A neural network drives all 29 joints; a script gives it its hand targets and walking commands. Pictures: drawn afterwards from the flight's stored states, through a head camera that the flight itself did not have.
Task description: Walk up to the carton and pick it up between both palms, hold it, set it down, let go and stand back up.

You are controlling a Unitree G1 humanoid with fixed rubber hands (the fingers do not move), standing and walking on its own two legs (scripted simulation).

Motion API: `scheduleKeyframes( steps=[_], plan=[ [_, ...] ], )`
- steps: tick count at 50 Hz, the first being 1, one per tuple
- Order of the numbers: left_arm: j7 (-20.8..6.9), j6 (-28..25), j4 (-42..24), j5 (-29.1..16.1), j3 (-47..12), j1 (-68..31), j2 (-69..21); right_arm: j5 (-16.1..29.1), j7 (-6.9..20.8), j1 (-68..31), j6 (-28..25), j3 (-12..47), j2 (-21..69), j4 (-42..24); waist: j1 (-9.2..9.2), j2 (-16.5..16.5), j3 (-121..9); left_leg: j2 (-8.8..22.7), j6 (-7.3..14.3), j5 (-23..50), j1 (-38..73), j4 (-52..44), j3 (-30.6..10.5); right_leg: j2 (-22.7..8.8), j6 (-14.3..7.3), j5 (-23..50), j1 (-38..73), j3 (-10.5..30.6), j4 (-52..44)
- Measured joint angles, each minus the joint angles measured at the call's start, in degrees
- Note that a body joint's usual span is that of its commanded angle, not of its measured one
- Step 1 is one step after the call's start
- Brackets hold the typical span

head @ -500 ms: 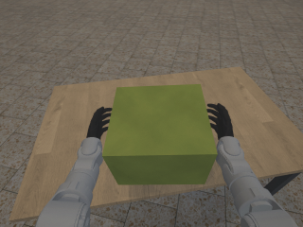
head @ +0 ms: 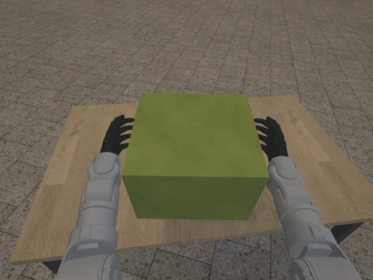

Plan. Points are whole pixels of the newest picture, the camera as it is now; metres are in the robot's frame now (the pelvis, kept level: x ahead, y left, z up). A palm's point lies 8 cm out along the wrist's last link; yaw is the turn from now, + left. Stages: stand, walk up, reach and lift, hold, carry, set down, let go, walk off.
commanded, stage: reach and lift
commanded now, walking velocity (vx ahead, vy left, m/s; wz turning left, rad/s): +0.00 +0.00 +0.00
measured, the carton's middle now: (193, 155) +0.41 -0.01 +0.06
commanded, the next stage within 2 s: hold in 1.38 s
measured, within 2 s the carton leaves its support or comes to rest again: neither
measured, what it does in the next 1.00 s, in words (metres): stands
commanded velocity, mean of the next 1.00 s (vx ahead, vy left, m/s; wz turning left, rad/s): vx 0.00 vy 0.00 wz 0.00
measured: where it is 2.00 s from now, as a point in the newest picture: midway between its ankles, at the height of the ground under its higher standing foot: outside the picture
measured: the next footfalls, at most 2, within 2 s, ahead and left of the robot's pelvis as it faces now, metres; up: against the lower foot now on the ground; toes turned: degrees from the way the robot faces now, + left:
none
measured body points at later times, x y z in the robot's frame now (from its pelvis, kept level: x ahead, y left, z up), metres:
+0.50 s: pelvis -0.01 -0.01 +0.00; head -0.03 +0.02 +0.45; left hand +0.37 +0.18 +0.14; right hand +0.37 -0.18 +0.15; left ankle +0.00 +0.12 -0.75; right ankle +0.00 -0.13 -0.75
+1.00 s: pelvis +0.00 -0.01 +0.00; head -0.02 +0.02 +0.45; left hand +0.37 +0.18 +0.15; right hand +0.37 -0.19 +0.16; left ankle +0.00 +0.12 -0.75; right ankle +0.00 -0.13 -0.75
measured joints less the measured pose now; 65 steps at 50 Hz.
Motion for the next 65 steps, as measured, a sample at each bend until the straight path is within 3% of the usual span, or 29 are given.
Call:
scheduleKeyframes(
  steps=[11, 17, 32, 38, 43, 51, 65],
  plan=[
    [-0.2, 8.8, -15.3, 2.3, -0.3, 6.5, -2.7, 3.3, 0.4, 3.2, 4.4, 4.2, -1.8, -7.4, -0.64, -0.7, 1.5, 0.7, -0.4, -0.7, 2.2, 0.4, 0.3, 0.6, -0.4, -0.6, 2.0, 0.2, 0.5],
    [-0.9, 12.4, -19.2, 2.7, 0.2, 7.8, -2.8, 4.1, 0.1, 3.3, 7.4, 5.5, -2.0, -9.7, -0.23, -0.8, 1.8, 0.7, -0.5, -0.2, 2.9, -0.2, 0.0, 0.6, -0.6, -0.7, 2.5, -0.1, 0.8],
    [-2.6, 16.1, -17.7, 4.4, 2.2, 2.8, -2.1, 2.3, 0.7, -0.9, 9.2, 3.0, -1.0, -7.2, -0.07, -0.5, 1.9, 0.2, -0.3, 0.8, 3.5, -1.3, -0.2, 0.2, -0.5, -0.4, 2.8, -0.5, 0.6],
    [-2.3, 17.0, -22.3, 4.0, 1.1, 5.5, -1.8, 5.3, -0.5, 0.3, 9.7, 5.6, -1.9, -10.6, -0.87, -0.6, 2.5, 0.5, -0.4, 0.0, 3.8, -0.4, -0.2, 0.4, -0.5, -0.4, 3.9, -0.6, 0.0],
    [-2.2, 19.9, -23.5, 5.0, 1.0, 5.6, -2.5, 6.0, 0.2, 0.2, 10.4, 5.3, -2.1, -9.2, -0.76, -1.4, 3.1, 0.4, -0.5, 0.0, 4.6, -0.8, 0.0, 0.3, -0.5, -0.8, 4.2, -0.6, 0.3],
    [-1.1, 21.6, -29.4, 4.3, -0.9, 8.1, -2.2, 8.6, -0.3, 1.1, 12.1, 7.1, -3.5, -14.2, -1.26, -0.7, 3.0, 0.7, -0.7, -0.5, 4.5, -0.1, -0.4, 0.7, -0.7, -0.7, 4.8, -0.9, -0.2],
    [-2.9, 23.8, -26.7, 4.7, 2.1, 4.3, -2.0, 6.9, -0.5, -2.3, 15.3, 6.0, -2.6, -12.4, -0.45, 0.0, 2.3, 0.6, -0.6, 0.3, 5.0, -1.3, -0.4, 0.5, -0.8, -0.6, 4.9, -1.0, -0.2]
  ],
)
